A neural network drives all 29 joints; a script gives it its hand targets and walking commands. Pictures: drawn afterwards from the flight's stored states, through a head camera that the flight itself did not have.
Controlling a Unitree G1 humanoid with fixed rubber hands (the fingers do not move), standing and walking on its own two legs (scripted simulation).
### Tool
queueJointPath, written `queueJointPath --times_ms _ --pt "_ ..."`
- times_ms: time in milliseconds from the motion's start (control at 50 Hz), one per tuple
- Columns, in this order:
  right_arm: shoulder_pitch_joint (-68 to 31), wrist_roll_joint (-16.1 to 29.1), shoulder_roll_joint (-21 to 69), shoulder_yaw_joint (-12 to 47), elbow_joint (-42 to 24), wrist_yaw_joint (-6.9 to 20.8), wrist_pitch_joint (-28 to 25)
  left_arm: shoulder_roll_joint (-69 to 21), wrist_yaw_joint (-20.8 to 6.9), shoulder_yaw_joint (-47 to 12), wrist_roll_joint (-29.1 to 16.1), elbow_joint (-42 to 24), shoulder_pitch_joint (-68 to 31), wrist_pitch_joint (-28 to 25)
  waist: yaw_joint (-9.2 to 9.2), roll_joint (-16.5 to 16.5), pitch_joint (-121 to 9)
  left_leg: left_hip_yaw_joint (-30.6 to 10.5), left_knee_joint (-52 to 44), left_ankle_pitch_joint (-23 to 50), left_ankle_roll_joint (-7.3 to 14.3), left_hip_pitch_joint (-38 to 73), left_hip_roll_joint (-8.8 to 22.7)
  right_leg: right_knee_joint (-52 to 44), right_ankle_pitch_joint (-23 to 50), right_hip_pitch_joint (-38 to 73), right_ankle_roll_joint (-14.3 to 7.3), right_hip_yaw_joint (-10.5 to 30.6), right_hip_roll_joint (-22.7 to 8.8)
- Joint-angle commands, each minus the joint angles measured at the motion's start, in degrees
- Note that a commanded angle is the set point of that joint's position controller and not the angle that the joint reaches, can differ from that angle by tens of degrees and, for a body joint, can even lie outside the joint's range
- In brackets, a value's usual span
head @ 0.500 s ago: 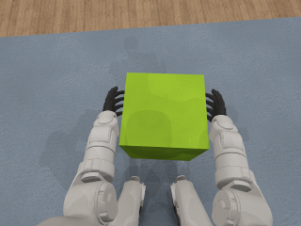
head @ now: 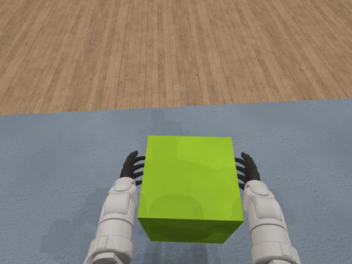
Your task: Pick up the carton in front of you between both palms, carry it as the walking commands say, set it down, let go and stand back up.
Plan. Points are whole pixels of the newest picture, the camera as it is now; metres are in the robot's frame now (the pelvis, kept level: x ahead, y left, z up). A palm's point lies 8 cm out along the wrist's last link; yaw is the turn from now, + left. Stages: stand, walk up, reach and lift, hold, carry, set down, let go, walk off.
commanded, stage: reach and lift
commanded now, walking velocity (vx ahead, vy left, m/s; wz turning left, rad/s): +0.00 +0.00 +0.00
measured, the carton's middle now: (188, 192) +0.31 +0.00 -0.08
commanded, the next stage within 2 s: hold in 1.16 s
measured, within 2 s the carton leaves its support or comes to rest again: neither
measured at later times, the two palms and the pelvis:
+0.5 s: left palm (122, 178) +0.28 +0.15 +0.04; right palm (257, 180) +0.28 -0.15 +0.04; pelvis -0.02 +0.00 +0.01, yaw +0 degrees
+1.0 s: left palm (121, 173) +0.29 +0.15 +0.05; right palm (257, 175) +0.29 -0.15 +0.05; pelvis +0.00 +0.00 +0.02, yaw +0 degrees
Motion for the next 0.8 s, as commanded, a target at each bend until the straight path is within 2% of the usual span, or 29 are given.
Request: queueJointPath --times_ms 0,100,240,320,420,560,780 --pt "-25.7 9.8 57.0 35.9 -1.2 14.7 2.5 -57.4 -15.1 -35.1 -9.7 -2.3 -26.3 2.2 0.23 -0.1 -16.9 3.2 -7.8 20.2 0.2 14.8 -2.4 -7.2 20.3 16.8 0.0 -3.5 2.5" --pt "-23.9 9.5 56.1 35.2 -3.7 15.2 7.1 -55.9 -15.7 -34.4 -9.5 -5.4 -24.8 7.0 0.16 -0.2 -8.6 3.5 -12.7 16.2 0.2 17.6 -2.2 -12.3 16.7 20.4 -0.2 -3.4 2.3" --pt "-28.8 6.8 55.2 28.9 -0.4 16.5 9.4 -55.1 -17.1 -28.5 -6.9 -2.2 -29.9 9.3 0.23 -0.2 -0.7 4.6 -14.6 4.3 0.9 16.0 -1.7 -14.3 4.6 18.6 -0.9 -4.1 1.7" --pt "-33.7 7.5 56.8 30.0 -1.7 17.0 8.9 -56.7 -17.6 -29.6 -7.9 -3.6 -34.7 8.8 0.29 -0.1 -4.8 4.7 -13.7 5.0 0.9 17.1 -1.6 -13.4 5.2 20.0 -1.0 -4.2 1.6" --pt "-35.2 7.8 57.0 30.6 -1.8 17.1 9.0 -57.2 -17.6 -29.9 -7.9 -3.3 -35.6 8.9 0.45 0.0 -6.6 4.9 -13.9 5.1 0.7 18.0 -1.8 -13.3 5.3 21.0 -0.8 -4.4 1.8" --pt "-33.1 7.6 55.9 30.4 -2.4 17.0 9.8 -56.5 -17.4 -29.7 -7.7 -4.0 -33.6 9.7 0.31 0.1 -6.7 4.9 -15.1 8.7 0.4 20.2 -1.9 -14.3 8.8 22.3 -0.6 -4.6 2.1" --pt "-27.9 8.9 54.9 32.4 -7.4 16.6 11.3 -55.3 -16.8 -31.7 -8.9 -9.0 -28.4 11.3 0.39 0.0 -7.1 4.5 -16.1 16.1 0.1 23.4 -2.3 -15.5 16.1 25.3 -0.1 -4.3 2.5"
